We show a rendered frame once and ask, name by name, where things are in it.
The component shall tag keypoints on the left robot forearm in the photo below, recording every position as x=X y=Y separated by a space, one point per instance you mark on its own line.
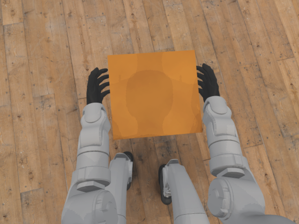
x=92 y=172

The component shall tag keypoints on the robot left upper arm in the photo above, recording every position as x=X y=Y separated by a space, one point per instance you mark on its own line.
x=95 y=207

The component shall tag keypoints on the right robot forearm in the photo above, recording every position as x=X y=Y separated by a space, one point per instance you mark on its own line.
x=223 y=142

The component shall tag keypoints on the carton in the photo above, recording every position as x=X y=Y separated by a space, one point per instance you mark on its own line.
x=154 y=94

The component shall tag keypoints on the robot left thigh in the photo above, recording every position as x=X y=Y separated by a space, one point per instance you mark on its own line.
x=121 y=175

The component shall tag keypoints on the robot right upper arm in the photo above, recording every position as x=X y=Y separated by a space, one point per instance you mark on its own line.
x=239 y=201

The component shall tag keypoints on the robot thigh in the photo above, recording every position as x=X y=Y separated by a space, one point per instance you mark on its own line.
x=187 y=207
x=121 y=175

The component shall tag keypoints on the robot left hand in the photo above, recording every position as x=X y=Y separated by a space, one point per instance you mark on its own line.
x=93 y=93

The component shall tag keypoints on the robot right thigh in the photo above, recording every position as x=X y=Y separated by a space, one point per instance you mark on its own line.
x=187 y=207

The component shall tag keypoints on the robot right hand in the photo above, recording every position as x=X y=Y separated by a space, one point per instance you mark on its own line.
x=209 y=82

